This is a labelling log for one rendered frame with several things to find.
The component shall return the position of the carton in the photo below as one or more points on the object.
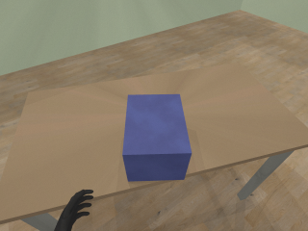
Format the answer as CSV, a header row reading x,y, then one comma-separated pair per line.
x,y
156,144

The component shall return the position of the table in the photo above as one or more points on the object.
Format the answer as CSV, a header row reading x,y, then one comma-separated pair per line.
x,y
71,139

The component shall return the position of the robot left hand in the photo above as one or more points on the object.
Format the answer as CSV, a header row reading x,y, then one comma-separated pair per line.
x,y
70,212

